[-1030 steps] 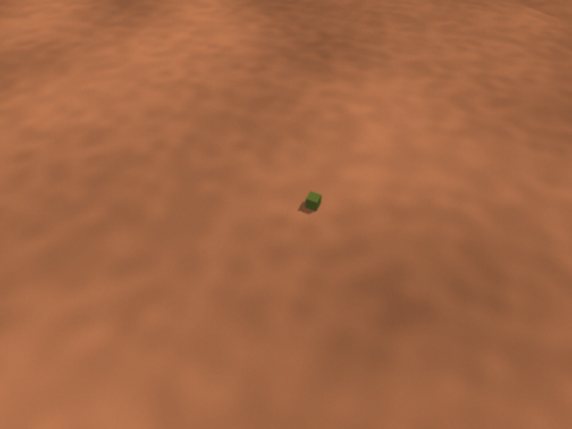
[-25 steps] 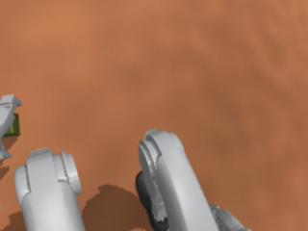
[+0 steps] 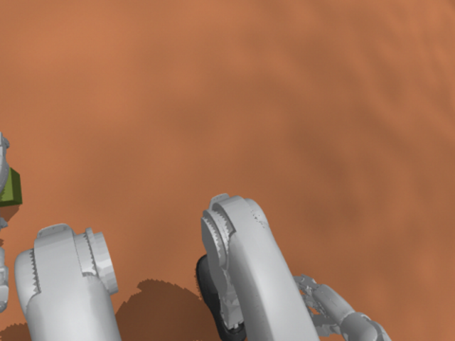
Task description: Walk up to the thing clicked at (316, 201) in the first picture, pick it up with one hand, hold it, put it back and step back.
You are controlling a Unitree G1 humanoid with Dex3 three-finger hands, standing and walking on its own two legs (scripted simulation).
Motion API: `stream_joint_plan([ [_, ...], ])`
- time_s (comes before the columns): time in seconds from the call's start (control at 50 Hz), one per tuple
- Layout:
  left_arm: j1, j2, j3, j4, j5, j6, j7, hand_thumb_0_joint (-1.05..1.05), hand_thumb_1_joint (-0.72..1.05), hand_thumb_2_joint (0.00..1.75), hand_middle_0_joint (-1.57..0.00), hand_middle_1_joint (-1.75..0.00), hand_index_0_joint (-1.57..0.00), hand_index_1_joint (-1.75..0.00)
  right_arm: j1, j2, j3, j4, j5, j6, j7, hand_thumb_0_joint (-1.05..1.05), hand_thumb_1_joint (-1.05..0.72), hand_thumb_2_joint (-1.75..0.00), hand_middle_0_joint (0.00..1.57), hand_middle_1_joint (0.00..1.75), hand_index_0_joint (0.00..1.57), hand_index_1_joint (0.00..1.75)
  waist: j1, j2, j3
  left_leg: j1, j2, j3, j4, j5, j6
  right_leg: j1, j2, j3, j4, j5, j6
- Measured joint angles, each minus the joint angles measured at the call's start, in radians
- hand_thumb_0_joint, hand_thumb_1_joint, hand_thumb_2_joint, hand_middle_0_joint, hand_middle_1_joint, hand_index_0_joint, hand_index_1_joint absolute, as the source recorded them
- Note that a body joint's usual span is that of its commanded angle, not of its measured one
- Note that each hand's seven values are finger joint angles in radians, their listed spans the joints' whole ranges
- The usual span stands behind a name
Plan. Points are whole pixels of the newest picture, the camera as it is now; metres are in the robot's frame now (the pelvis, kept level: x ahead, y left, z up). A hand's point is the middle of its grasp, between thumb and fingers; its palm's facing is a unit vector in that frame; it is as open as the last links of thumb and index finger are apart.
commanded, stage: rest palm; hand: left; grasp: from above
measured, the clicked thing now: out of the picture +0.41 +0.31 -0.27
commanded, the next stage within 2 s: close in 0.26 s
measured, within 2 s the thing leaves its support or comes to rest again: neither
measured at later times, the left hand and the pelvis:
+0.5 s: hand (1, 201) +0.38 +0.29 -0.23, palm faces -0.37 -0.03 -0.93, open 14.3 cm; pelvis +0.00 +0.00 +0.00, yaw -1 degrees
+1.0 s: hand (5, 199) +0.38 +0.29 -0.25, palm faces -0.44 -0.10 -0.89, open 13.6 cm; pelvis +0.00 +0.00 +0.00, yaw -2 degrees
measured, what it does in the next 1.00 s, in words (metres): stands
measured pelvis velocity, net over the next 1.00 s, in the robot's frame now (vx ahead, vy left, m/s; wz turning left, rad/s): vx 0.00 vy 0.00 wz -0.04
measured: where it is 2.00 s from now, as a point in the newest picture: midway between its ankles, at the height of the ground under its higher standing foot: (168, 333)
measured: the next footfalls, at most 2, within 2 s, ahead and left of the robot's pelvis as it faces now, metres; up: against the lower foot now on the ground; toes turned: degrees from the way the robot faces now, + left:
none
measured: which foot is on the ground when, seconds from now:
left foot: down 0.00-1.00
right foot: down 0.00-1.00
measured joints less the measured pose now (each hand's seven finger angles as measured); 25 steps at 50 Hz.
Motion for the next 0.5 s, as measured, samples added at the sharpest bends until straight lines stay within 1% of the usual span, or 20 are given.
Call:
stream_joint_plan([
  [0.02, 0.0, 0.01, 0.003, -0.001, -0.008, -0.006, -0.021, 0.01, -0.52, 1.0, -0.07, -0.94, -0.07, -0.94, 0.003, 0.002, 0.004, -0.001, -0.002, 0.0, -0.001, 0.0, -0.91, -0.9, 0.2, 0.3, 0.2, 0.29, -0.003, -0.002, 0.008, 0.002, -0.001, -0.002, 0.002, -0.003, -0.001, 0.003, 0.0, -0.002, 0.002, -0.003, 0.001],
  [0.06, 0.005, 0.024, -0.006, -0.01, -0.019, -0.024, -0.06, 0.0, -0.52, 1.0, -0.07, -0.95, -0.07, -0.95, 0.011, 0.007, 0.012, 0.0, -0.006, 0.005, -0.002, 0.0, -0.91, -0.9, 0.2, 0.3, 0.2, 0.29, -0.005, -0.003, 0.022, 0.008, -0.003, -0.009, 0.008, -0.011, -0.005, 0.01, -0.001, -0.007, 0.004, -0.01, 0.001],
  [0.1, 0.02, 0.03, -0.009, -0.033, -0.021, -0.055, -0.09, 0.0, -0.52, 1.0, -0.07, -0.95, -0.07, -0.95, 0.018, 0.012, 0.025, 0.002, -0.009, 0.016, -0.004, 0.0, -0.91, -0.9, 0.2, 0.3, 0.2, 0.29, -0.003, -0.004, 0.037, 0.017, -0.004, -0.018, 0.013, -0.02, -0.009, 0.02, -0.001, -0.013, 0.004, -0.016, 0.002],
  [0.14, 0.042, 0.033, 0.001, -0.066, -0.012, -0.093, -0.106, 0.0, -0.52, 1.0, -0.07, -0.94, -0.07, -0.94, 0.026, 0.014, 0.039, 0.001, -0.01, 0.028, -0.005, 0.0, -0.91, -0.9, 0.2, 0.3, 0.2, 0.29, 0.001, -0.005, 0.051, 0.026, -0.004, -0.027, 0.016, -0.027, -0.012, 0.031, 0.0, -0.021, 0.003, -0.02, 0.0],
  [0.18, 0.071, 0.035, 0.023, -0.104, 0.01, -0.134, -0.101, 0.0, -0.52, 1.0, -0.07, -0.94, -0.07, -0.94, 0.032, 0.014, 0.051, -0.003, -0.014, 0.04, -0.006, 0.0, -0.91, -0.9, 0.2, 0.3, 0.2, 0.29, 0.003, -0.006, 0.062, 0.037, -0.004, -0.035, 0.02, -0.033, -0.015, 0.041, 0.002, -0.027, 0.002, -0.023, -0.002],
  [0.22, 0.099, 0.037, 0.039, -0.131, 0.04, -0.166, -0.08, 0.0, -0.52, 1.01, -0.07, -0.93, -0.07, -0.94, 0.035, 0.012, 0.059, -0.004, -0.022, 0.049, -0.004, 0.0, -0.91, -0.9, 0.2, 0.3, 0.2, 0.29, 0.003, -0.009, 0.066, 0.045, -0.002, -0.039, 0.023, -0.037, -0.017, 0.048, 0.003, -0.03, 0.003, -0.023, -0.003],
  [0.28, 0.123, 0.03, 0.036, -0.126, 0.075, -0.185, -0.021, 0.0, -0.52, 1.01, -0.08, -0.92, -0.06, -0.93, 0.033, 0.007, 0.059, 0.006, -0.035, 0.056, 0.0, 0.0, -0.91, -0.9, 0.2, 0.3, 0.2, 0.3, 0.003, -0.011, 0.055, 0.05, 0.001, -0.043, 0.029, -0.039, -0.019, 0.049, 0.007, -0.032, 0.007, -0.02, 0.0],
  [0.32, 0.134, 0.019, 0.028, -0.117, 0.093, -0.178, 0.026, 0.0, -0.52, 1.01, -0.08, -0.92, -0.06, -0.93, 0.027, 0.002, 0.055, 0.017, -0.042, 0.057, 0.0, 0.0, -0.9, -0.9, 0.2, 0.3, 0.2, 0.3, 0.006, -0.009, 0.043, 0.047, 0.002, -0.044, 0.03, -0.037, -0.018, 0.045, 0.009, -0.033, 0.007, -0.016, 0.0],
  [0.38, 0.14, 0.0, 0.007, -0.1, 0.108, -0.144, 0.092, 0.0, -0.52, 1.02, -0.08, -0.91, -0.06, -0.92, 0.019, -0.006, 0.043, 0.028, -0.044, 0.052, 0.001, 0.0, -0.9, -0.9, 0.2, 0.3, 0.2, 0.3, 0.01, -0.006, 0.023, 0.039, 0.006, -0.04, 0.027, -0.03, -0.014, 0.035, 0.013, -0.029, 0.004, -0.006, -0.001],
  [0.44, 0.13, -0.021, -0.018, -0.069, 0.096, -0.093, 0.135, 0.0, -0.52, 1.02, -0.08, -0.91, -0.06, -0.92, 0.014, -0.015, 0.027, 0.033, -0.042, 0.039, 0.006, 0.0, -0.9, -0.89, 0.2, 0.3, 0.2, 0.29, 0.011, -0.001, 0.003, 0.027, 0.008, -0.03, 0.021, -0.02, -0.008, 0.023, 0.012, -0.023, 0.001, 0.0, -0.004],
  [0.5, 0.108, -0.028, -0.047, -0.044, 0.071, -0.047, 0.142, 0.0, -0.51, 1.03, -0.08, -0.91, -0.06, -0.92, 0.007, -0.022, 0.02, 0.032, -0.031, 0.025, 0.009, 0.0, -0.89, -0.89, 0.2, 0.3, 0.2, 0.29, 0.012, 0.001, -0.009, 0.017, 0.009, -0.023, 0.017, -0.014, -0.003, 0.013, 0.012, -0.017, -0.002, 0.005, -0.001],
])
